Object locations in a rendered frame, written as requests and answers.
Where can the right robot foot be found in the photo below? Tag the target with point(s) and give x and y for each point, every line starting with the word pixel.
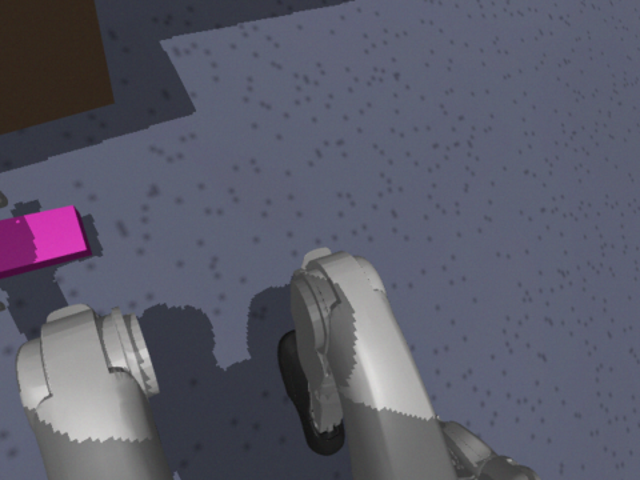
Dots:
pixel 296 385

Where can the right robot hand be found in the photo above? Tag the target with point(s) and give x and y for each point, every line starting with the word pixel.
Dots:
pixel 468 452

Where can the right robot arm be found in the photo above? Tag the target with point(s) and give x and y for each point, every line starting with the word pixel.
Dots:
pixel 505 468

